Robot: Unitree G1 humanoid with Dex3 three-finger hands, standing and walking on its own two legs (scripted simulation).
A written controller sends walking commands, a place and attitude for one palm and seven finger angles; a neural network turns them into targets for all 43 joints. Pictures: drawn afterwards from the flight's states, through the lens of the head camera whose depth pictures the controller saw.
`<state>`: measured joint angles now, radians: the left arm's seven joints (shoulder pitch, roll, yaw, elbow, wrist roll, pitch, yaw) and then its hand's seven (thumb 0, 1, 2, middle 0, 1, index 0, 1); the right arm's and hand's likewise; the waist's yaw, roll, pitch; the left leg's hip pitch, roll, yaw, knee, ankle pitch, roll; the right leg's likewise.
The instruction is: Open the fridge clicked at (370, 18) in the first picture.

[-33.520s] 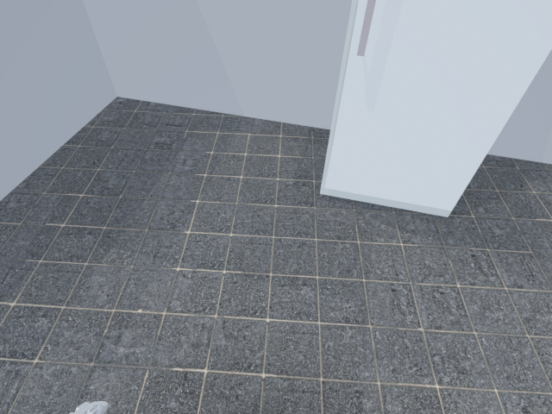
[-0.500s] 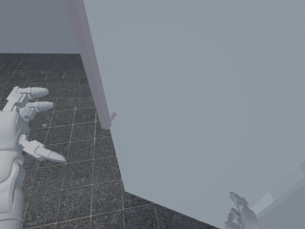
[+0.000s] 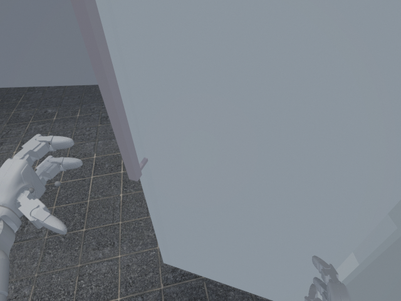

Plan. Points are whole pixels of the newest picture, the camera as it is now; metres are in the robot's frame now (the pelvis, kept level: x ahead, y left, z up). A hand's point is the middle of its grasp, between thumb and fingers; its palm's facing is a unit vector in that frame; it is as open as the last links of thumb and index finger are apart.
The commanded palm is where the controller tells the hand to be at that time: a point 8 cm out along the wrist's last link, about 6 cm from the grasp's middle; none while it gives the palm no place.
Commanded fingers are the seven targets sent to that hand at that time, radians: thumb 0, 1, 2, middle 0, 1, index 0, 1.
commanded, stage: draw the hand back to the body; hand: left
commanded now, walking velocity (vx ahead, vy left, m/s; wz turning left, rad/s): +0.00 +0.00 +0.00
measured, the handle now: (117, 87) +0.42 +0.20 +0.25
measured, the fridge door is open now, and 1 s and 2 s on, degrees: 69 69 69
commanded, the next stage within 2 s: step back with the hand held close in 1.38 s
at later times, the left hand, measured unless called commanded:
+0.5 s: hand (33, 200) +0.22 +0.29 +0.17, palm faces +0.44 -0.86 -0.26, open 13.6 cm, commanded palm +0.17 +0.32 +0.18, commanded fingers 0.00 0.03 0.48 -0.23 -0.81 -0.23 -0.81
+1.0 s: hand (33, 209) +0.20 +0.28 +0.17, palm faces +0.47 -0.80 -0.37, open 8.8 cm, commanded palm +0.15 +0.31 +0.18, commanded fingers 0.00 0.90 0.90 -0.20 -0.30 -0.20 -0.30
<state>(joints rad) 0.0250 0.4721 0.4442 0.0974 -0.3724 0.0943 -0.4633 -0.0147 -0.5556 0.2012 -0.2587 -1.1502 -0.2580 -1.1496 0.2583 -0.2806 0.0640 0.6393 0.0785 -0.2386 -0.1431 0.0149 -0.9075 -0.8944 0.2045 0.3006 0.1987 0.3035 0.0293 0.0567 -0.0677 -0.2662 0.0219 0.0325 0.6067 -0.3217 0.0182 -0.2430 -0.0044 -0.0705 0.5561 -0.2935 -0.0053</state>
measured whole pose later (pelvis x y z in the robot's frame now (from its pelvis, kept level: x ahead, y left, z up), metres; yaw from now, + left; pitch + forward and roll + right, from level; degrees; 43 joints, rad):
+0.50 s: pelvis -0.01 +0.02 +0.00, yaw +1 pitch -3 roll -1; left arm 0.24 0.35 0.33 -0.28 -0.12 -0.02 0.05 -0.01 -0.30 0.32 -0.25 -1.00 -0.25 -1.00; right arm 0.22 -0.23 0.06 0.65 0.01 -0.25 -0.07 0.01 -0.91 -0.89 0.21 0.30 0.20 0.30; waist 0.08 0.03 -0.01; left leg -0.22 0.00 0.03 0.56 -0.29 0.04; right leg -0.19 -0.03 -0.07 0.51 -0.26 0.01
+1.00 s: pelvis +0.01 +0.01 +0.01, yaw +0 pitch -4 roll -1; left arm 0.43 0.36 0.33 -0.37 -0.07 -0.09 0.12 0.00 0.58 0.75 -0.22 -0.48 -0.22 -0.48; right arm 0.22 -0.24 0.02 0.66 0.01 -0.17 -0.08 0.01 -0.91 -0.89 0.20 0.30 0.20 0.30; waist 0.07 0.05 -0.01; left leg -0.14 0.00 0.05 0.49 -0.28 0.03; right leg -0.13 -0.02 -0.06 0.46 -0.26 0.01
